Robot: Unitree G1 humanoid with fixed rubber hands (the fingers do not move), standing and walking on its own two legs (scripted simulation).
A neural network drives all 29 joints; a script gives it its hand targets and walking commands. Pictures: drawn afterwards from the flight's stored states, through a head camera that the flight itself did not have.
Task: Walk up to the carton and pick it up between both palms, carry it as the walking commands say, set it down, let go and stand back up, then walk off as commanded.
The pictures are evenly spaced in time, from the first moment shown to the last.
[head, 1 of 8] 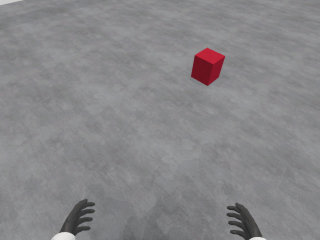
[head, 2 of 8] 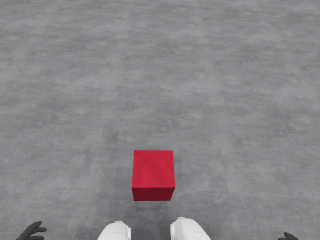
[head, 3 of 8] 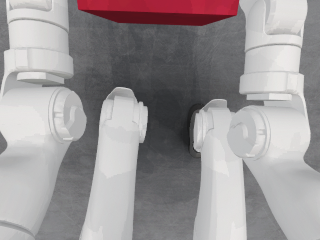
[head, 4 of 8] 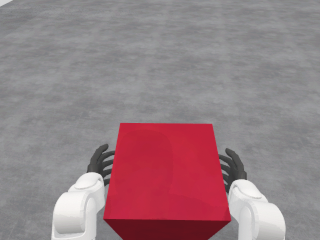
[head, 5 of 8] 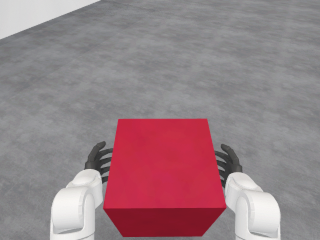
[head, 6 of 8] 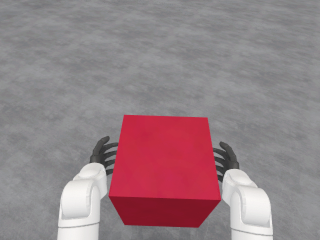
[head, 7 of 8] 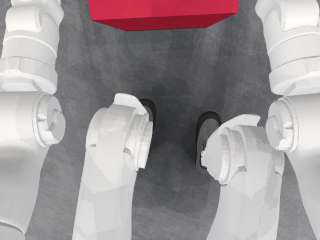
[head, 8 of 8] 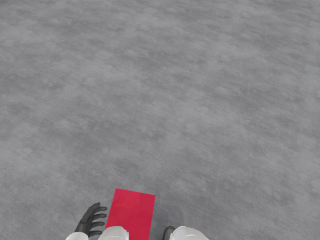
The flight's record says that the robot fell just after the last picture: no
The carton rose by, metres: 0.69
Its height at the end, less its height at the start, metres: -0.02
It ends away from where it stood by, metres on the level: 1.83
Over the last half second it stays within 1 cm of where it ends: no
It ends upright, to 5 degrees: no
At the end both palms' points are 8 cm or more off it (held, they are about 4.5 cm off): yes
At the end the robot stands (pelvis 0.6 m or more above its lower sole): yes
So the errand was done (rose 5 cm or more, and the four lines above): no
